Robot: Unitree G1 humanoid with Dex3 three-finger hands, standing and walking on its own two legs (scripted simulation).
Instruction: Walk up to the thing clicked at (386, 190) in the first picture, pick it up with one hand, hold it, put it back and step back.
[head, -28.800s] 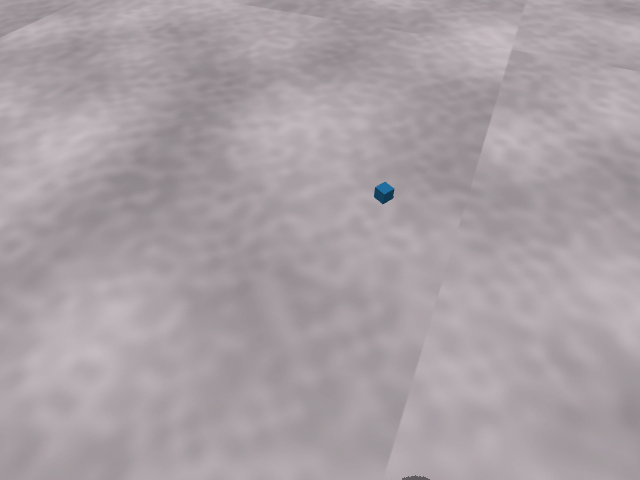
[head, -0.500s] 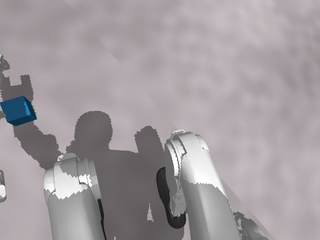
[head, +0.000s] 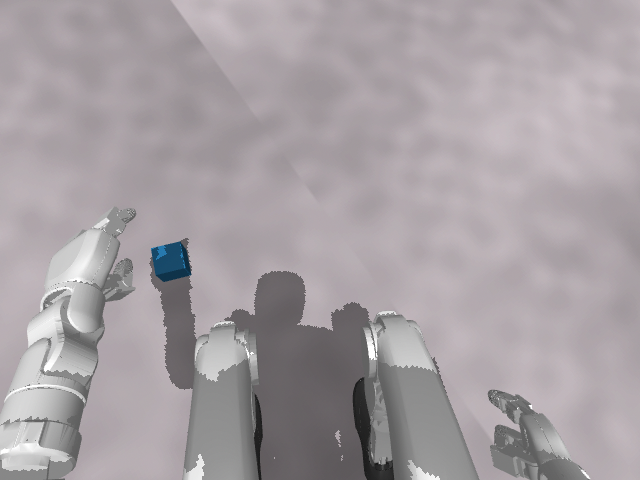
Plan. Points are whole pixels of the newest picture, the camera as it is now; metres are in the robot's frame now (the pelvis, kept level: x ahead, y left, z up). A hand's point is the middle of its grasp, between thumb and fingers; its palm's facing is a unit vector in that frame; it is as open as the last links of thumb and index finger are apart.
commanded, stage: home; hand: left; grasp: from above
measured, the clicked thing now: (171, 262) +0.49 +0.29 -0.43
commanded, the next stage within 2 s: none
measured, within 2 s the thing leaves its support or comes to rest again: neither
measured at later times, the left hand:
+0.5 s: hand (73, 365) +0.25 +0.20 +0.10, palm faces +0.05 -0.95 -0.30, open 7.4 cm
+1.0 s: hand out of the picture +0.22 +0.19 +0.20, palm faces +0.16 -0.97 -0.18, open 7.4 cm
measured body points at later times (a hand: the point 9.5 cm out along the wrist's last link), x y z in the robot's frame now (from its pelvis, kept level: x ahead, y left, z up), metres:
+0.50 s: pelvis +0.04 +0.00 +0.18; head +0.12 +0.02 +0.62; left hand +0.25 +0.25 +0.12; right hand +0.23 -0.22 +0.10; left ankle +0.08 +0.12 -0.43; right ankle +0.09 -0.14 -0.43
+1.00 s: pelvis +0.08 +0.00 +0.25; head +0.10 +0.01 +0.70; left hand +0.21 +0.24 +0.22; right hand +0.28 -0.23 +0.20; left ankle +0.08 +0.12 -0.43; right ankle +0.09 -0.14 -0.43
